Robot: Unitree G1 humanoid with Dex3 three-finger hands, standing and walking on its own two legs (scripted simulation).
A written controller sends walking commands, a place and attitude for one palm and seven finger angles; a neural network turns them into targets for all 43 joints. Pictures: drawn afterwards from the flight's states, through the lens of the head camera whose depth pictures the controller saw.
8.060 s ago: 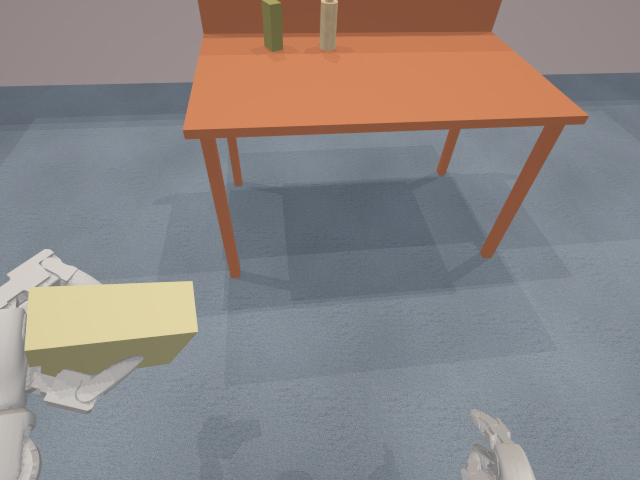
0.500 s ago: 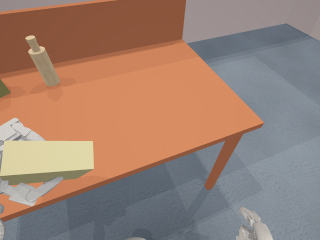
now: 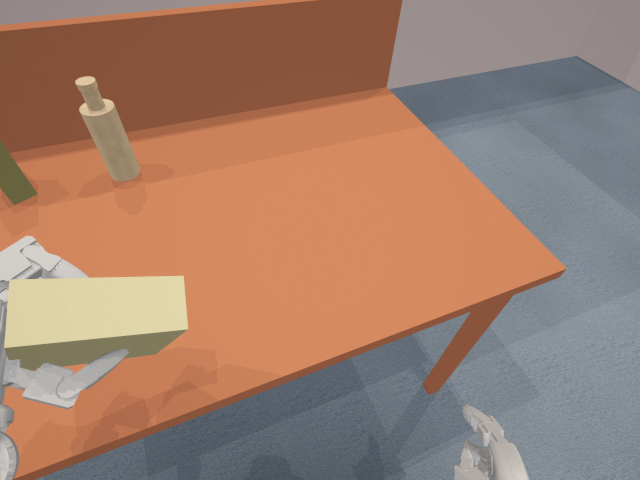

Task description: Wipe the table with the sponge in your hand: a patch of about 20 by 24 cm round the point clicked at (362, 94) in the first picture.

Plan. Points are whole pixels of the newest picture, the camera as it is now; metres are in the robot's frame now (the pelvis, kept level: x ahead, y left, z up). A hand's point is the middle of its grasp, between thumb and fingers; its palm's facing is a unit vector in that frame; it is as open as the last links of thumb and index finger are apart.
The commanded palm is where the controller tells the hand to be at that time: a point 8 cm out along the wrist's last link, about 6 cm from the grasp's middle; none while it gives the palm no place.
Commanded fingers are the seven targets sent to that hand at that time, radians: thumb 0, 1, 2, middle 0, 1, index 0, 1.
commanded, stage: shuffle to correct the standing spot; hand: left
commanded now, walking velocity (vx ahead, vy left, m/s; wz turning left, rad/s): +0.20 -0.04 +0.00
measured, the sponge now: (123, 322) +0.23 +0.21 +0.14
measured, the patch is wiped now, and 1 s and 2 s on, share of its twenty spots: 0.00 0.00 0.00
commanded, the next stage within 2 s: come to a stop and stand still in 0.06 s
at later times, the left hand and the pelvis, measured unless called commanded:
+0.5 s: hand (78, 303) +0.23 +0.24 +0.17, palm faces +0.34 -0.84 -0.42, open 9.5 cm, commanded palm +0.17 +0.28 +0.19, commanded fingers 0.00 0.10 1.30 -1.20 -1.60 -1.20 -1.60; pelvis +0.01 +0.00 +0.01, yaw +1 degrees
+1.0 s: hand out of the picture +0.16 +0.29 +0.16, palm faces +0.41 -0.83 -0.37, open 9.5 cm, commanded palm +0.10 +0.30 +0.19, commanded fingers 0.00 0.10 1.30 -1.20 -1.60 -1.20 -1.60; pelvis -0.06 +0.02 +0.01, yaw +0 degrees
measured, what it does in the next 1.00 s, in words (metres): shifts its weight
